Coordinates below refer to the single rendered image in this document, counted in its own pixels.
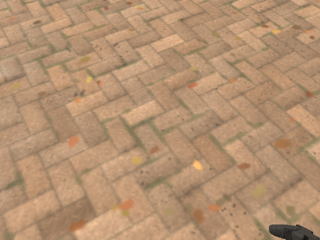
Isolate robot right hand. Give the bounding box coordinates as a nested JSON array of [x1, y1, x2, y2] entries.
[[269, 224, 320, 240]]

